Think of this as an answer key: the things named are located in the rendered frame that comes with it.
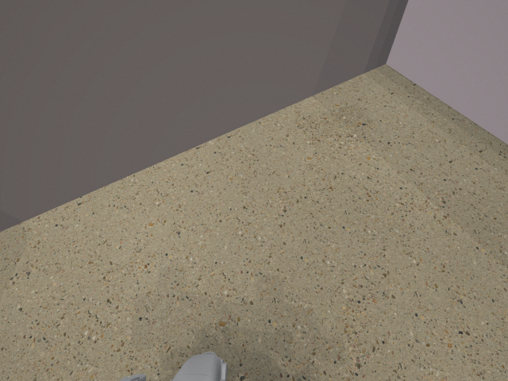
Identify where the robot left thigh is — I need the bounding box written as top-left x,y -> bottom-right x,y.
172,354 -> 228,381

